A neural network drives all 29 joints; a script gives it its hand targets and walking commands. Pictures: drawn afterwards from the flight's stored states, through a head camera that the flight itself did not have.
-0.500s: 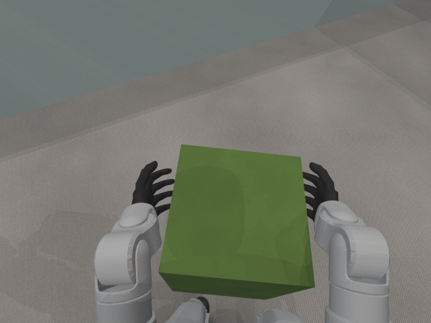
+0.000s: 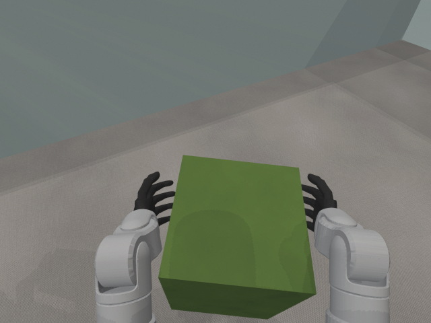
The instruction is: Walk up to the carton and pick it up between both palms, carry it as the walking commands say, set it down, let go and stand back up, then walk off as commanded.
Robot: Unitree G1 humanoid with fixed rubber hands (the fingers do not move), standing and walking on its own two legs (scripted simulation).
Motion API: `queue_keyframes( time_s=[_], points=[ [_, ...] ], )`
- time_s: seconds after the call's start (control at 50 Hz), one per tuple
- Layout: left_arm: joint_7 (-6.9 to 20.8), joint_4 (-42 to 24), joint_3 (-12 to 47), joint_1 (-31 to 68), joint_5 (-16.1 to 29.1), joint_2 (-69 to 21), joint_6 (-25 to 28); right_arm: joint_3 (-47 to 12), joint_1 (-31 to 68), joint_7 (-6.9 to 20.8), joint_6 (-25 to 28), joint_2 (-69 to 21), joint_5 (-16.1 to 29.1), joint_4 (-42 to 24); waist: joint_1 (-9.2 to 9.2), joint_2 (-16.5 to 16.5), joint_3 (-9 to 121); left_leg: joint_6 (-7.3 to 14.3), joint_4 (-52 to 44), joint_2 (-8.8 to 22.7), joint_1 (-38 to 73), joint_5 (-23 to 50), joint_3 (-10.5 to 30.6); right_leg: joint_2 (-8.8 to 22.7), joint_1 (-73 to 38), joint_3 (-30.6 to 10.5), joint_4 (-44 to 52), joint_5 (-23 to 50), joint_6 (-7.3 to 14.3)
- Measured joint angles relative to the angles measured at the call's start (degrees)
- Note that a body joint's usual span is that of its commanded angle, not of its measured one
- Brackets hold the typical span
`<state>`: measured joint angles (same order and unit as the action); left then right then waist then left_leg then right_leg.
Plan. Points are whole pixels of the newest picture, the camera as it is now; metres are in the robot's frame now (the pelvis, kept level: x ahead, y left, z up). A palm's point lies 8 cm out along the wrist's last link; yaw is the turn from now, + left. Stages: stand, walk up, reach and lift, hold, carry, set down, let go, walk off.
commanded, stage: carry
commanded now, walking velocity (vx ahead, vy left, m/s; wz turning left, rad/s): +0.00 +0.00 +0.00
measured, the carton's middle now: (229, 245) +0.26 +0.01 +0.01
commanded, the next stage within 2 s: hold in 1.18 s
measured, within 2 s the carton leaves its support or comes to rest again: neither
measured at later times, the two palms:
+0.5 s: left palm (151, 227) +0.24 +0.13 +0.11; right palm (333, 230) +0.24 -0.16 +0.10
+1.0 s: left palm (150, 226) +0.24 +0.13 +0.11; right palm (332, 228) +0.24 -0.16 +0.10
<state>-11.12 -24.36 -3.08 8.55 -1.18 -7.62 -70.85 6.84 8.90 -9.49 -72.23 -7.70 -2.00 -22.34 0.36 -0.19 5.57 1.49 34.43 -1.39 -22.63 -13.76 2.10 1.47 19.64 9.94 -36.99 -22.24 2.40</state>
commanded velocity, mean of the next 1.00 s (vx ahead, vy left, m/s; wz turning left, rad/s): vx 0.00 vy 0.00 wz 0.00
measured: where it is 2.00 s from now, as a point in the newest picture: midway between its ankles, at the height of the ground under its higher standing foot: outside the picture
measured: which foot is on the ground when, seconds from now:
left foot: down 0.00-1.00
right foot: down 0.00-1.00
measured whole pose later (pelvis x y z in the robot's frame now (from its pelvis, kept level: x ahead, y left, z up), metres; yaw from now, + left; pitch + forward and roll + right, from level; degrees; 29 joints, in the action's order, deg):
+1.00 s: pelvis -0.02 -0.01 +0.00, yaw +0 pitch +1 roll +0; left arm -10.8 -23.8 -2.6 8.5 -1.5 -7.6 -69.7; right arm 6.8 8.5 -9.6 -71.1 -7.6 -2.0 -22.3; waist 0.3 0.4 5.0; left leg 1.1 33.6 -1.5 -23.2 -11.7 1.8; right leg 1.6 19.1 10.1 -34.0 -16.4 2.8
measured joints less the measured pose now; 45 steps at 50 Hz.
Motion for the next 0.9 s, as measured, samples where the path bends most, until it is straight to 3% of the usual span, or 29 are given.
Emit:
queue_keyframes(
  time_s=[0.08,0.9],
  points=[
    [0.0,0.3,0.3,0.0,0.0,0.0,0.5,0.0,-0.5,0.0,0.7,0.1,0.0,0.0,-0.04,0.4,-0.6,-0.3,-0.3,-0.1,-0.8,1.2,-0.3,0.1,-0.5,0.1,3.2,6.2,0.1],
    [0.2,0.6,0.4,0.0,-0.3,0.0,1.1,0.0,-0.4,-0.1,1.1,0.1,0.0,0.0,-0.03,0.6,-0.6,-0.3,-0.8,-0.1,-0.6,2.0,-0.3,0.2,-0.5,0.1,3.0,5.8,0.4]
  ],
)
